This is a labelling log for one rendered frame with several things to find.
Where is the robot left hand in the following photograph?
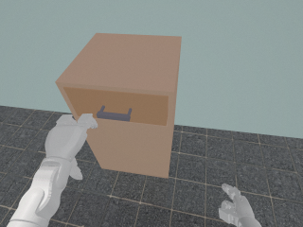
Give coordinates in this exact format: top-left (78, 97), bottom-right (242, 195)
top-left (45, 113), bottom-right (98, 180)

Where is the drawer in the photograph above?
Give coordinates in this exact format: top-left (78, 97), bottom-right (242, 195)
top-left (63, 86), bottom-right (169, 126)

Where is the robot right hand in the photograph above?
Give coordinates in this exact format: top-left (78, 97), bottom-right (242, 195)
top-left (219, 183), bottom-right (255, 227)

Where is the cabinet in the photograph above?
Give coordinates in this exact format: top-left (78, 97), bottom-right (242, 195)
top-left (55, 33), bottom-right (182, 179)

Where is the left robot forearm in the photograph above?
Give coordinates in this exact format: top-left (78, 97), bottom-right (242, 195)
top-left (7, 156), bottom-right (73, 227)

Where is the handle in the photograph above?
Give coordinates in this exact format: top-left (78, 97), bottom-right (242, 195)
top-left (97, 105), bottom-right (132, 122)

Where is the right robot forearm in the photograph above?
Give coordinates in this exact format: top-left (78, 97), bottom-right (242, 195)
top-left (238, 217), bottom-right (261, 227)

